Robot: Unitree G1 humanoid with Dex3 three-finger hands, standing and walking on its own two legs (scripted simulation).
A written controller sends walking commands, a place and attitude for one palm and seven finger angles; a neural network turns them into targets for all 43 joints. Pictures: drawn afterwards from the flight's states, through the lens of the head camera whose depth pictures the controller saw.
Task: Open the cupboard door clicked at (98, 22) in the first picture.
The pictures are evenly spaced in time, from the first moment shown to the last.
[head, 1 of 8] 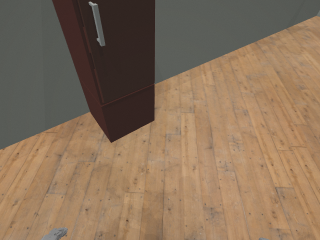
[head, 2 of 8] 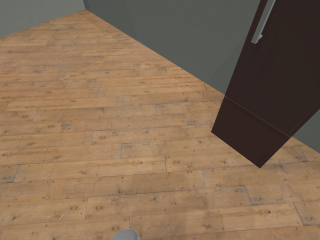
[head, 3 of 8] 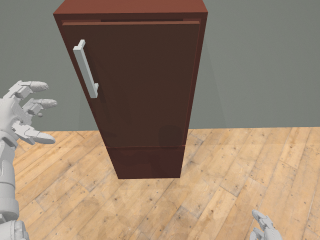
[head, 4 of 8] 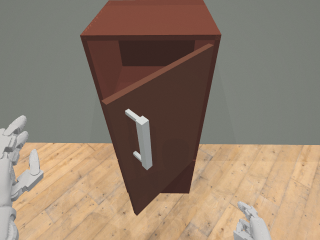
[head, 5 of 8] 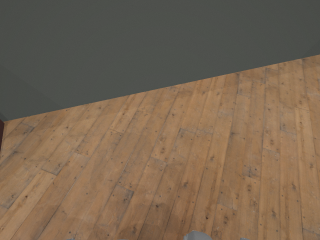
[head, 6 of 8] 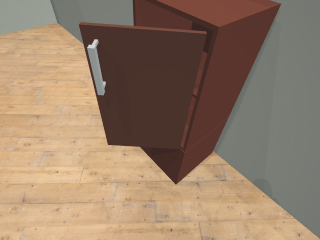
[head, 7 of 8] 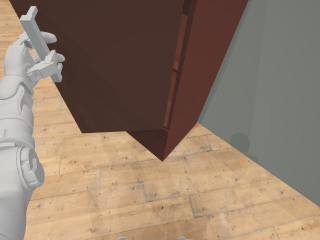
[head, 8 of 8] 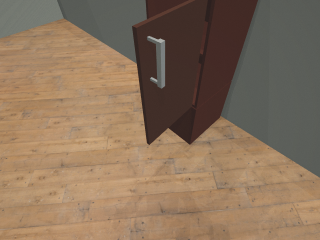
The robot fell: no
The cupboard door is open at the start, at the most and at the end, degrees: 0 97 94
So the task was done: yes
